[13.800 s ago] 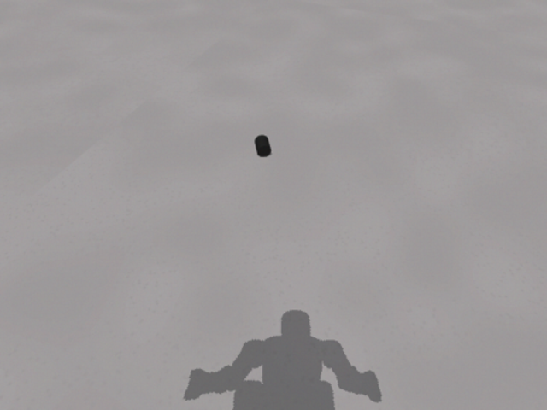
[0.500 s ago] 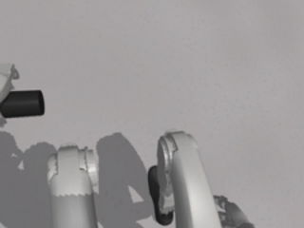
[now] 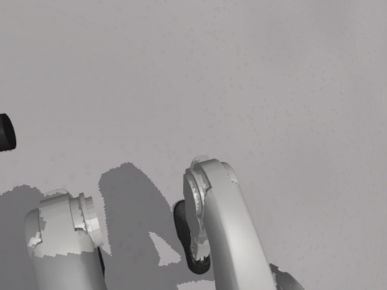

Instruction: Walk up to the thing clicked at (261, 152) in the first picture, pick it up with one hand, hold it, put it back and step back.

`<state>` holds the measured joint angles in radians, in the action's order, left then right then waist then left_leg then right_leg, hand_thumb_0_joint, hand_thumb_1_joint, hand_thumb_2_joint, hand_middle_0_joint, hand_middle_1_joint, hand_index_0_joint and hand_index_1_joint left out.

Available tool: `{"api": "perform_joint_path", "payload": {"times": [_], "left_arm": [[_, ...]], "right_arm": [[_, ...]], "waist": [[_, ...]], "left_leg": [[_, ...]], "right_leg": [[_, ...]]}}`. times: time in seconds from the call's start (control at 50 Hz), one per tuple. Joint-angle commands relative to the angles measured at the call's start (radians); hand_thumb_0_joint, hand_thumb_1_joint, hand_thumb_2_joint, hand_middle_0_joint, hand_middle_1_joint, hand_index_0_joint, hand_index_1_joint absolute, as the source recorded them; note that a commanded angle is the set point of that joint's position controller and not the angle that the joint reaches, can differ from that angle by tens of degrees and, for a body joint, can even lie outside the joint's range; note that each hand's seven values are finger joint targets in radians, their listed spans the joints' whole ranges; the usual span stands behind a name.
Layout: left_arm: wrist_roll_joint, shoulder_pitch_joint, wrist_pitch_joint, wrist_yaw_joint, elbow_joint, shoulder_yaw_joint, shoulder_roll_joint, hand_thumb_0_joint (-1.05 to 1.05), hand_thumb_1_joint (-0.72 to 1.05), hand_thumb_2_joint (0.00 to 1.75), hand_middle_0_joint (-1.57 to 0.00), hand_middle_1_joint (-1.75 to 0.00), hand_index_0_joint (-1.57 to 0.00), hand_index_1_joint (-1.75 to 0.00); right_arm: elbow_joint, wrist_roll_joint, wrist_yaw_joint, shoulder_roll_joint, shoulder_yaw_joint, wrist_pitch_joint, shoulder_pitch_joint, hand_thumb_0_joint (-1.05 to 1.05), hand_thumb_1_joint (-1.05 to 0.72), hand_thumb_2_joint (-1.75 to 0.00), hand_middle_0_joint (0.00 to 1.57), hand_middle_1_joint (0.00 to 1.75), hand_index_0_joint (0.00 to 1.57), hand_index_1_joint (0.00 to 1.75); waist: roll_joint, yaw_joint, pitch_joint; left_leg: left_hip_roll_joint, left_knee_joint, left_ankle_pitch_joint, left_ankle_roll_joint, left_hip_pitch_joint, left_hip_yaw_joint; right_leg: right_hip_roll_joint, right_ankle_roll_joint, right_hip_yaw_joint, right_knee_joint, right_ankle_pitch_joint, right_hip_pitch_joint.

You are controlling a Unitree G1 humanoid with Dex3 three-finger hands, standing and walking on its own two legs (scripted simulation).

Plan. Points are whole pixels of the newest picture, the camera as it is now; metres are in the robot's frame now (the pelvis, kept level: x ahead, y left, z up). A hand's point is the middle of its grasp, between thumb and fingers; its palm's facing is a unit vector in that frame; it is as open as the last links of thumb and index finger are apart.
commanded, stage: rest palm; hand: left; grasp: from above
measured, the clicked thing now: out of the picture +0.45 +0.33 -0.27
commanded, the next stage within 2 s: close in 0.62 s
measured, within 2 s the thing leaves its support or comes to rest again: neither
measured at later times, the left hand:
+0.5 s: hand out of the picture +0.44 +0.32 -0.24, palm faces -0.47 -0.12 -0.88, open 14.0 cm
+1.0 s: hand out of the picture +0.44 +0.31 -0.25, palm faces -0.45 -0.09 -0.89, open 12.7 cm
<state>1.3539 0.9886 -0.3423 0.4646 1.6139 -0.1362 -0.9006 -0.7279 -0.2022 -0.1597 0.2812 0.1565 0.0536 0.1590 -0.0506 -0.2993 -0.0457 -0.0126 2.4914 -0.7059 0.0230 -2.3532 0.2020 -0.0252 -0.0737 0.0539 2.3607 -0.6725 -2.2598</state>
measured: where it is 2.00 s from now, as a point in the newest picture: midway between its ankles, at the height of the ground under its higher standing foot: (147, 269)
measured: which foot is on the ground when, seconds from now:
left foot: down 0.00-1.00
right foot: down 0.00-1.00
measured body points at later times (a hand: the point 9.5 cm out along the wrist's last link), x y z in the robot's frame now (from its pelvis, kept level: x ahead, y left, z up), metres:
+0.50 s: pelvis +0.01 +0.00 -0.02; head +0.27 +0.11 +0.33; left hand +0.46 +0.32 -0.19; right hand +0.07 -0.26 -0.09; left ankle +0.07 +0.13 -0.28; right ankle +0.11 -0.14 -0.28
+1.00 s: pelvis +0.00 +0.01 -0.02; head +0.26 +0.12 +0.33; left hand +0.46 +0.31 -0.20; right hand +0.06 -0.26 -0.08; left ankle +0.07 +0.13 -0.28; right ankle +0.11 -0.14 -0.28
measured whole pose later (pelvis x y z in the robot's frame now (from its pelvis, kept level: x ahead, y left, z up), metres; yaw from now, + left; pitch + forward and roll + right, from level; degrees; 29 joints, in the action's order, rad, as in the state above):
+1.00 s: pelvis +0.00 +0.01 -0.02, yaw -4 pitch +28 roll -14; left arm 1.40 1.00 -0.30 0.67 1.76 -0.12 -0.97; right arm -0.73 -0.29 -0.25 0.33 0.23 0.17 0.06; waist -0.11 -0.34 -0.10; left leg 0.00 2.59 -0.75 0.02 -2.36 0.26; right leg -0.05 -0.08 0.10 2.40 -0.67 -2.25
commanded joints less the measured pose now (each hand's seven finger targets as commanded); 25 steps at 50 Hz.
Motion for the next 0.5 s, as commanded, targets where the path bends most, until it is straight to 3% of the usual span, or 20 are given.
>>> {"api": "perform_joint_path", "payload": {"times": [0.0, 0.04, 0.1, 0.18, 0.2, 0.28, 0.3, 0.32, 0.48], "left_arm": [[0.012, 0.288, -0.028, 0.102, -0.069, -0.017, -0.253, 0.0, -0.52, 1.02, -0.07, -0.99, -0.07, -1.0], [0.021, 0.309, -0.03, 0.126, -0.056, -0.017, -0.26, 0.0, -0.5, 1.04, -0.08, -1.01, -0.07, -1.02], [0.039, 0.293, -0.016, 0.165, -0.073, -0.041, -0.309, 0.0, -0.49, 1.03, -0.09, -1.01, -0.09, -1.01], [0.027, 0.269, 0.03, 0.187, -0.015, -0.033, -0.281, 0.0, -0.49, 1.04, -0.08, -1.02, -0.08, -1.02], [0.032, 0.284, 0.041, 0.183, -0.002, -0.009, -0.27, 0.0, -0.51, 1.04, -0.08, -1.01, -0.07, -1.02], [0.011, 0.26, 0.069, 0.182, -0.022, -0.031, -0.283, 0.0, -0.51, 1.01, -0.07, -0.99, -0.07, -1.0], [0.007, 0.242, 0.075, 0.182, -0.008, -0.049, -0.31, 0.0, -0.51, 1.03, -0.08, -1.0, -0.07, -1.01], [0.005, 0.247, 0.079, 0.174, 0.007, -0.042, -0.299, 0.0, -0.51, 1.01, -0.07, -1.0, -0.07, -1.0], [-0.027, 0.221, 0.064, 0.142, -0.016, -0.056, -0.294, 0.0, -0.51, 1.0, -0.08, -1.0, -0.07, -1.0]], "right_arm": [[-0.007, -0.034, 0.006, 0.288, -0.077, 0.014, 0.175, 0.0, -0.89, -0.9, 0.2, 0.3, 0.2, 0.3], [-0.008, -0.047, 0.0, 0.296, -0.069, 0.024, 0.166, 0.0, -0.89, -0.9, 0.2, 0.3, 0.2, 0.3], [-0.013, -0.059, -0.005, 0.31, -0.065, 0.04, 0.159, 0.0, -0.89, -0.9, 0.2, 0.3, 0.2, 0.3], [-0.014, -0.068, -0.02, 0.311, -0.059, 0.062, 0.14, 0.0, -0.89, -0.9, 0.2, 0.3, 0.2, 0.3], [-0.011, -0.068, -0.026, 0.314, -0.056, 0.069, 0.131, 0.0, -0.89, -0.9, 0.2, 0.3, 0.2, 0.3], [-0.009, -0.067, -0.038, 0.328, -0.06, 0.086, 0.124, 0.0, -0.89, -0.9, 0.2, 0.3, 0.2, 0.3], [-0.001, -0.066, -0.039, 0.335, -0.057, 0.087, 0.117, 0.0, -0.89, -0.9, 0.2, 0.3, 0.2, 0.3], [0.001, -0.065, -0.042, 0.336, -0.058, 0.089, 0.119, 0.0, -0.9, -0.9, 0.2, 0.3, 0.2, 0.3], [0.0, -0.064, -0.053, 0.338, -0.062, 0.093, 0.129, 0.0, -0.9, -0.9, 0.2, 0.3, 0.2, 0.3]], "waist": [[0.385, -0.041, 0.641], [0.392, -0.054, 0.624], [0.424, -0.031, 0.657], [0.437, -0.039, 0.627], [0.441, -0.052, 0.598], [0.452, -0.036, 0.625], [0.435, -0.031, 0.633], [0.421, -0.047, 0.607], [0.405, -0.057, 0.618]], "left_leg": [[0.005, -0.237, 0.191, -0.039, 0.524, -0.122], [0.008, -0.23, 0.177, -0.04, 0.517, -0.11], [0.009, -0.228, 0.189, -0.036, 0.537, -0.115], [0.013, -0.222, 0.194, -0.032, 0.532, -0.111], [0.014, -0.214, 0.172, -0.034, 0.512, -0.113], [0.013, -0.223, 0.211, -0.03, 0.53, -0.104], [0.015, -0.219, 0.215, -0.031, 0.521, -0.099], [0.015, -0.21, 0.204, -0.033, 0.501, -0.1], [0.018, -0.196, 0.236, -0.035, 0.498, -0.09]], "right_leg": [[-0.027, 0.092, 0.15, -0.176, 0.217, 0.286], [-0.03, 0.093, 0.163, -0.166, 0.209, 0.266], [-0.035, 0.092, 0.161, -0.173, 0.223, 0.295], [-0.038, 0.093, 0.174, -0.146, 0.233, 0.272], [-0.039, 0.095, 0.171, -0.144, 0.221, 0.256], [-0.04, 0.092, 0.179, -0.137, 0.251, 0.284], [-0.041, 0.093, 0.18, -0.137, 0.256, 0.298], [-0.04, 0.092, 0.178, -0.132, 0.25, 0.287], [-0.04, 0.088, 0.178, -0.141, 0.28, 0.335]]}}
